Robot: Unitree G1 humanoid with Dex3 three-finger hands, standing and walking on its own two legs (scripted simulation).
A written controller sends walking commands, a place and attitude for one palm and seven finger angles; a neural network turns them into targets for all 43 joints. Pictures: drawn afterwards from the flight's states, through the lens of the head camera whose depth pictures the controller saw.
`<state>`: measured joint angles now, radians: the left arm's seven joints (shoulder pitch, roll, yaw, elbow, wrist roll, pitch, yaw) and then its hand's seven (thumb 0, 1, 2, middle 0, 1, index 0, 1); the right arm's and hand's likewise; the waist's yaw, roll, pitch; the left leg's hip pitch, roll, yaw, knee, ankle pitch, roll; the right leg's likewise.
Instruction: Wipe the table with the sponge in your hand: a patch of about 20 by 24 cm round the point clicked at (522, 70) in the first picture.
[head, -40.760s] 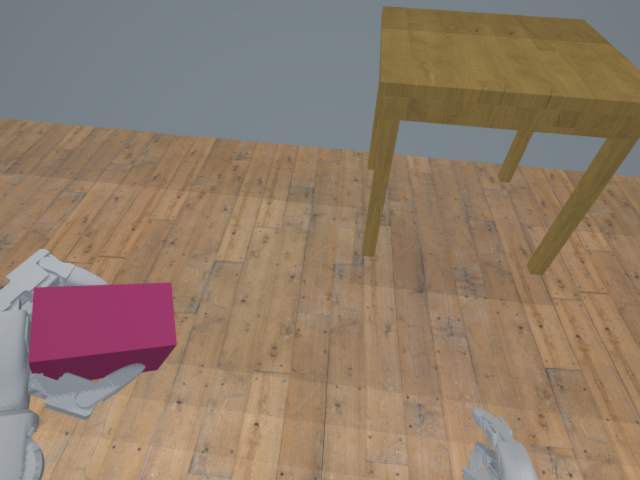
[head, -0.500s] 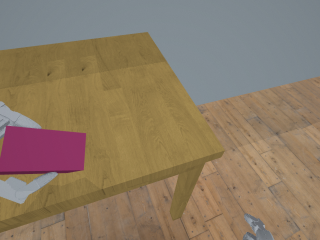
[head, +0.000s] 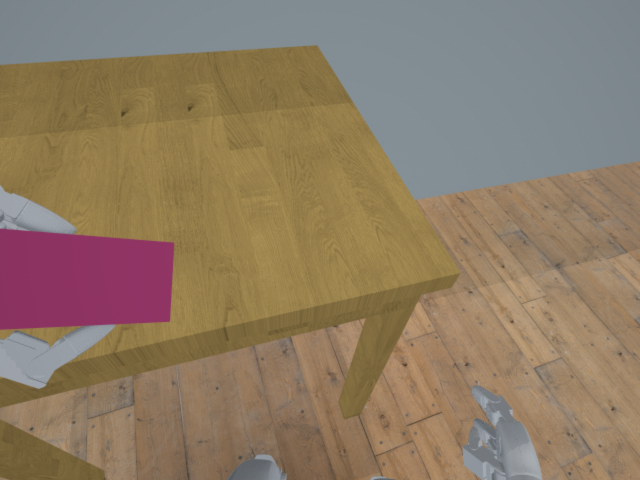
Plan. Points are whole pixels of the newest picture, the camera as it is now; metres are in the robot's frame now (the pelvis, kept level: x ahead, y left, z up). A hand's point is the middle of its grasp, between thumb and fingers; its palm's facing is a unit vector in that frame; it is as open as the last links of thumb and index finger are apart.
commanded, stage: step back with the hand held close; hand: left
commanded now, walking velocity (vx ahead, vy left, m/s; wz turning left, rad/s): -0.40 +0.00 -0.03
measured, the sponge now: (104, 281) +0.23 +0.21 +0.20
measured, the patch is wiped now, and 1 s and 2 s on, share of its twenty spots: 0.90 0.90 0.90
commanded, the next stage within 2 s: stop stepping back and stand still in 0.38 s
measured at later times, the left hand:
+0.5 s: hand out of the picture +0.10 +0.23 +0.23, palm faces +0.39 -0.83 -0.40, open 10.3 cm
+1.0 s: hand out of the picture -0.05 +0.19 +0.23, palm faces +0.44 -0.82 -0.38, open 10.3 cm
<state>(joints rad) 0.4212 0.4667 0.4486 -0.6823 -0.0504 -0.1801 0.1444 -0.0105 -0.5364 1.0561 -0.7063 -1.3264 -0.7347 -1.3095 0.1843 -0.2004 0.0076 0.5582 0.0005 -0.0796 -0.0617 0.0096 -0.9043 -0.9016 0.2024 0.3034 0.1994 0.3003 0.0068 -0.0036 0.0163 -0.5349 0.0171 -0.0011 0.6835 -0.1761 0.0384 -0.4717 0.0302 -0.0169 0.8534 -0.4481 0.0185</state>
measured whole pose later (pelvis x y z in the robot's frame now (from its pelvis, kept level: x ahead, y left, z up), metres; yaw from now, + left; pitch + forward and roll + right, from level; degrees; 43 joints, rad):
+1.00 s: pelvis -0.27 -0.05 +0.01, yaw -1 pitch +0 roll +2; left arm 0.37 0.42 0.42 -0.51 -0.04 -0.13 0.12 -0.01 -0.54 1.06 -0.71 -1.33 -0.74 -1.31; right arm 0.29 -0.18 0.02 0.65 0.04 -0.14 -0.04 0.01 -0.91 -0.90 0.20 0.30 0.20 0.30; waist -0.04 -0.04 -0.10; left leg -0.31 0.02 0.04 0.64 -0.33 0.02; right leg -0.61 -0.01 -0.04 1.18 -0.38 0.01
